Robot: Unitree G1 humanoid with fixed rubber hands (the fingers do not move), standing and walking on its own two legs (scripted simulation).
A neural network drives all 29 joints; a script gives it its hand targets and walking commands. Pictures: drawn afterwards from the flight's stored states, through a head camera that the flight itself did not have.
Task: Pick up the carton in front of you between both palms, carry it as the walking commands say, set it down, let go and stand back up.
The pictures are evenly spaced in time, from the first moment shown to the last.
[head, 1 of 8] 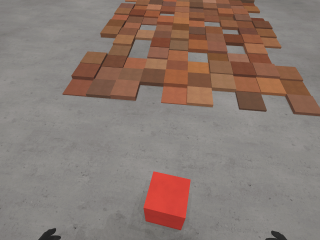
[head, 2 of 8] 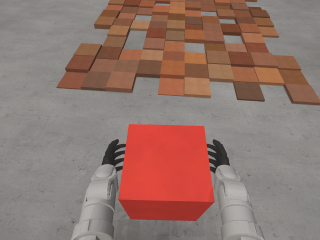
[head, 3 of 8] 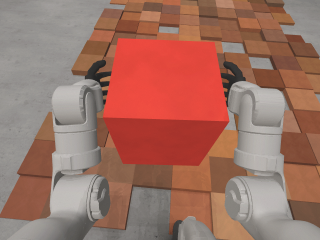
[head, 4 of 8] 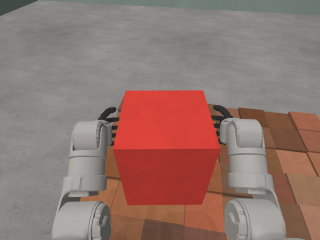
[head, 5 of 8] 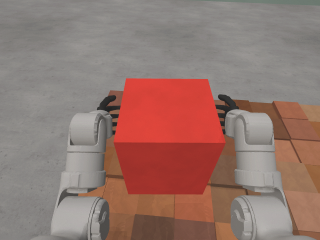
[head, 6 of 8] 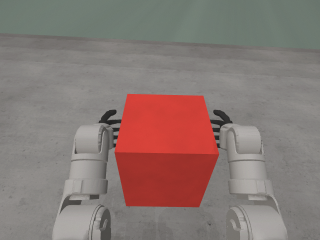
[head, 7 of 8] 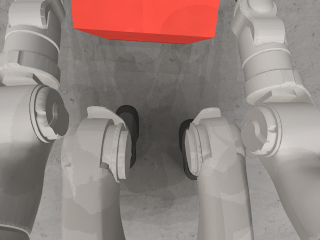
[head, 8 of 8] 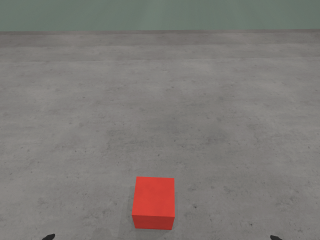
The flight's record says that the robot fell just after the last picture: no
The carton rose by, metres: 0.79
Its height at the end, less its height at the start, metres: +0.00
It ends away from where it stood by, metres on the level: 5.88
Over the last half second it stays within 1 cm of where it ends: yes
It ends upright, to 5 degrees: yes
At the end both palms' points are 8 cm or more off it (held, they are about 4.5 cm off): yes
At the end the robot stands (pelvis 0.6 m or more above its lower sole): yes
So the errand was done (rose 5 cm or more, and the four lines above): yes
